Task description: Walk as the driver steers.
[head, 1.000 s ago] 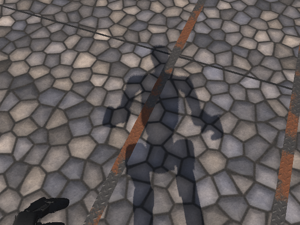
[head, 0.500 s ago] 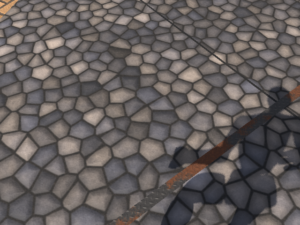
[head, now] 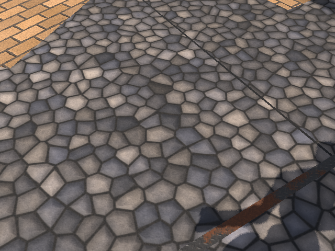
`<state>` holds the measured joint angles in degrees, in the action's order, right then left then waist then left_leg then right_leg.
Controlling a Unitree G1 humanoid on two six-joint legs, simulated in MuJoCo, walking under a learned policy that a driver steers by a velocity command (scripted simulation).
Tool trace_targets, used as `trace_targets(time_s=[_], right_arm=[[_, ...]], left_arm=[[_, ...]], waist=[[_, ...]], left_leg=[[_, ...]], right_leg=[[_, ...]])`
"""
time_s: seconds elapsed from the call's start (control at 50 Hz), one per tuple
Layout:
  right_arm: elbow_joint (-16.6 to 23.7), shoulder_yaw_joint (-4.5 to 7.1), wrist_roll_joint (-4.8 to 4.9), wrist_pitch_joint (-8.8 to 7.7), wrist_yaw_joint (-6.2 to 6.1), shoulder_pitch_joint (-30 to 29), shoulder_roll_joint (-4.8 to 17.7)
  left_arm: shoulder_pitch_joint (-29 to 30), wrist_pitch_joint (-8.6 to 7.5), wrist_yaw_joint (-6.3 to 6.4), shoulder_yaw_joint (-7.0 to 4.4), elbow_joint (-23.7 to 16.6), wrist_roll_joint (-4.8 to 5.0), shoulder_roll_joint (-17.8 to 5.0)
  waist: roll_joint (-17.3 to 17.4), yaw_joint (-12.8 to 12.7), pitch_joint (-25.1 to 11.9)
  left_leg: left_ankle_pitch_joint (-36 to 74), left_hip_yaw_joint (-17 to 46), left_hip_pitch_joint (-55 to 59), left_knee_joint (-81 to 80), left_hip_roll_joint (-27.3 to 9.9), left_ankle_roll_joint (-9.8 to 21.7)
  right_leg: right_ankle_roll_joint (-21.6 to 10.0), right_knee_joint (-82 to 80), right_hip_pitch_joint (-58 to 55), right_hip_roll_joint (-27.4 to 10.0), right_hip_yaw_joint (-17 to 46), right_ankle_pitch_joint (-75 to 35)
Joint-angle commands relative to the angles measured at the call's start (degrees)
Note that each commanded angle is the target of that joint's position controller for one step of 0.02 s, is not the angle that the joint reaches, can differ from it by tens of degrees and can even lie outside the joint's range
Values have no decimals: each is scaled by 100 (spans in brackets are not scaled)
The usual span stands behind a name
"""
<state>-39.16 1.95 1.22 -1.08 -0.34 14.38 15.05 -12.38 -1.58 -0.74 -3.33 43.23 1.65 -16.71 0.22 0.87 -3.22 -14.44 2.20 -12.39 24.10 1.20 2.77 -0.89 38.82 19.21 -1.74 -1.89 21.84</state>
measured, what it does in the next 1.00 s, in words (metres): walks ahead: right foot, then left foot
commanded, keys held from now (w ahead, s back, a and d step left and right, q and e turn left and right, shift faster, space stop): w+shift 1.00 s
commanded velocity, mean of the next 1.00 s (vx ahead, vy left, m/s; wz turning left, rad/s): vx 0.89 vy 0.00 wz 0.02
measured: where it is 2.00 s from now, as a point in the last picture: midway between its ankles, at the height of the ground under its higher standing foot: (165, 80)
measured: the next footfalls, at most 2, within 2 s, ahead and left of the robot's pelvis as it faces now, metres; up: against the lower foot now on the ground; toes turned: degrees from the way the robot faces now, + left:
right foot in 0.08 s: +0.03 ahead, -0.13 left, +0.00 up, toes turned -2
left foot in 0.48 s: +0.41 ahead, +0.11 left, +0.00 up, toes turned +3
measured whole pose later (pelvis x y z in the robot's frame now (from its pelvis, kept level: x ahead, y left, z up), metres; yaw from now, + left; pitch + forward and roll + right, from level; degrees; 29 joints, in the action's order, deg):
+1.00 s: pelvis +0.68 +0.02 -0.04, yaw +0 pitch +2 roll +0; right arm -56.4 1.6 -1.7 -4.1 -0.2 27.9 15.3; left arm -1.0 -3.8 -1.5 0.2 40.8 -2.5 -15.0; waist 0.5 2.5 3.0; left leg -26.8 -1.6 9.9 34.8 2.0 3.6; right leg -7.5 35.0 32.6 1.3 -6.4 5.4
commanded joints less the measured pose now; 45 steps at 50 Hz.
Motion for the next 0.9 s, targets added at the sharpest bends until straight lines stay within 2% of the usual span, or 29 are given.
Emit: trace_targets(time_s=[0.02, 0.04, 0.06, 0.08, 0.1, 0.12, 0.14, 0.18, 0.22, 0.26, 0.32, 0.4, 0.44, 0.46, 0.48, 0.5, 0.52, 0.54, 0.56, 0.58, 0.6, 0.62, 0.64, 0.68, 0.72, 0.78, 0.82, 0.86, 0.9], right_arm=[[331, 317, 95, -155, 20, -274, 1074], [354, 304, 109, -145, 32, -372, 1035], [256, 322, -358, -91, 119, -339, 994], [460, 232, -427, -94, 137, -894, 585], [886, 84, -380, -153, 163, -1431, 143], [1012, 124, -445, -176, 176, -1566, 411], [903, 174, -407, -190, 230, -1415, 566], [607, 221, -421, -192, 358, -762, 753], [564, 206, -450, -101, 453, -810, 728], [645, 151, -397, -39, 481, -1099, 641], [754, 64, -326, -45, 524, -1587, 524], [849, 21, -335, -53, 519, -1961, 526], [771, 53, -376, -50, 425, -1667, 605], [632, 113, -374, -62, 346, -1117, 707], [258, 205, -371, -91, 258, 77, 855], [-145, 344, -443, -130, 160, 1353, 1203], [-244, 524, -549, -164, 92, 1799, 1985], [-187, 451, -441, -223, 127, 1619, 1786], [-322, 390, -443, -222, 112, 1060, 1475], [-333, 334, -406, -259, 120, 796, 1192], [-362, 284, -372, -292, 123, 506, 1027], [-391, 224, -329, -326, 115, 373, 874], [-452, 170, -299, -369, 115, 355, 697], [-624, 160, -221, -477, 120, 559, 672], [-760, 160, -197, -528, 147, 821, 671], [-892, 136, -141, -608, 169, 1046, 646], [-1047, 132, -75, -670, 133, 1308, 741], [-1201, 148, -86, -665, 92, 1370, 911], [-1301, 172, -165, -611, 49, 1383, 1137]], left_arm=[[238, -316, -60, -74, -380, 12, -407], [-47, -353, -57, -68, -256, -7, -367], [-785, -169, -92, -45, -7, -478, -355], [-1645, -161, -51, -128, 199, -524, -676], [-2041, -173, -16, -264, 181, -497, -1383], [-1707, -142, 21, -303, 91, -470, -1383], [-1271, -144, 19, -246, -2, -375, -1154], [-776, -220, -3, -150, -130, -310, -903], [-851, -319, -8, -86, -53, -278, -745], [-1102, -366, -37, -100, 81, -262, -728], [-1275, -397, -54, -123, 199, -244, -753], [-1532, -400, -22, -127, 452, -246, -867], [-1536, -373, 11, -144, 574, -257, -1032], [-1559, -349, 31, -164, 648, -282, -1167], [-1414, -301, 62, -181, 663, -289, -1254], [-1238, -298, 88, -128, 538, -313, -1104], [-1503, -343, -20, 93, 151, -180, -160], [-1154, -409, -13, 50, 103, -209, -400], [-555, -404, -19, -32, -52, -180, -605], [-477, -429, -54, 24, -61, -199, -557], [-470, -388, -96, 50, -24, -284, -451], [-696, -300, -140, 91, 16, -381, -352], [-737, -206, -197, 119, 67, -421, -270], [-305, -95, -261, 159, -82, -423, -190], [389, -77, -264, 184, -305, -400, -240], [1223, -152, -315, 264, -592, -359, -198], [1555, -183, -361, 321, -665, -305, -124], [1700, -204, -339, 337, -721, -307, -164], [1520, -206, -248, 273, -668, -330, -339]], waist=[[664, -107, 507], [510, -282, 421], [150, -585, 51], [-727, -1065, 196], [-1817, -1251, 362], [-917, -1043, 752], [-491, -725, 802], [-594, -270, 476], [-720, -264, 636], [-644, -331, 915], [-622, -431, 1067], [-591, -474, 1235], [-697, -251, 946], [-818, 43, 534], [-749, 657, -84], [-413, 1237, -784], [1575, 919, -1616], [1360, 897, -1725], [736, 618, -498], [232, 393, -35], [149, 124, 213], [414, -143, 301], [495, -245, 395], [453, -273, 842], [269, -146, 1218], [101, -12, 1351], [11, 94, 1356], [78, 43, 1326], [274, -100, 872]], left_leg=[[-1840, 1721, -355, -1278, -1458, 960], [-1861, 1509, -688, -1040, -1300, 882], [-2330, 919, -1290, -417, -733, 660], [-1992, 323, -2618, 1119, -188, 384], [-1842, -235, -4161, 2832, 281, 146], [-1086, 445, -4758, 3423, 35, 170], [-473, 540, -4774, 3653, -209, 109], [-9, 211, -4005, 3674, -426, -96], [407, -44, -3669, 3662, -486, -264], [760, -193, -3705, 3270, -546, -318], [1184, -432, -3144, 2161, -516, -254], [1032, -716, -2508, 1281, -440, 92], [394, -949, -1738, 1061, -95, 328], [113, -1042, -973, 1093, 175, 442], [46, -1100, 446, 908, 403, 551], [-495, -418, 2341, 962, -143, 640], [-3613, 2585, 3732, 74, -1900, 983], [-4429, 4504, 3346, -1073, -2198, 901], [-3527, 3665, 2578, -1045, -2031, 768], [-2451, 2846, 1784, -1040, -1876, 793], [-1877, 2247, 1126, -1169, -1561, 684], [-1672, 1855, 592, -1305, -1365, 663], [-1658, 1608, 274, -1493, -1238, 687], [-1393, 1321, -5, -1938, -1186, 806], [-709, 900, 69, -2244, -1046, 872], [680, 157, 51, -2467, -753, 806], [1789, -55, 287, -2805, -854, 737], [2977, -277, 1016, -2741, -1007, 708], [5421, -428, 1855, -1999, -1109, 587]], right_leg=[[-265, -898, -67, -25, -113, -374], [-307, -1256, -664, 84, -271, -747], [-283, -1422, -1959, 374, -453, -347], [-416, -1857, -2979, -477, 660, 462], [-828, -2997, -3312, -1934, 3133, 2545], [-1245, -3124, -2803, -2353, 4005, 2830], [-1137, -2982, -2686, -2076, 3482, 2465], [-877, -3074, -2246, -1486, 2498, 1713], [-915, -3407, -1706, -1176, 1901, 1196], [-973, -3651, -1587, -1079, 1541, 698], [-883, -3812, -1514, -951, 951, -267], [-864, -3898, -1987, -1214, 537, -1828], [-778, -3085, -2299, -1249, 198, -4445], [-744, -2227, -2364, -1288, 80, -6102], [-648, -849, -1962, -1158, -151, -6729], [-585, 1020, -586, -871, -192, -5418], [-408, 3352, 1428, 116, -72, -1036], [-622, 4084, 1991, 469, 1009, 454], [-676, 4288, 2576, 130, 928, -144], [-650, 3904, 2405, -178, 785, -662], [-588, 3539, 2103, -365, 699, -800], [-480, 3323, 1776, -482, 686, -844], [-388, 3210, 1642, -573, 652, -840], [-231, 2941, 2052, -702, 511, -1104], [-125, 2330, 2599, -771, 306, -1649], [-107, 795, 2164, -610, -77, -2638], [-268, 38, 1590, -414, -353, -3217], [-448, -479, 1372, -265, -406, -3305], [-599, -621, 896, 197, -629, -2717]])
Keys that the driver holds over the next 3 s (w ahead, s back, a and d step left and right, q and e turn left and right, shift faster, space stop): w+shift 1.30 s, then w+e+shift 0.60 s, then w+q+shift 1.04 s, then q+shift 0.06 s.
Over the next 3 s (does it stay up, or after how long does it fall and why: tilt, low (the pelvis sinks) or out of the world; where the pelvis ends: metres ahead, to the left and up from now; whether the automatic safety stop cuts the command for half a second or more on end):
stays up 2.57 -0.31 -0.01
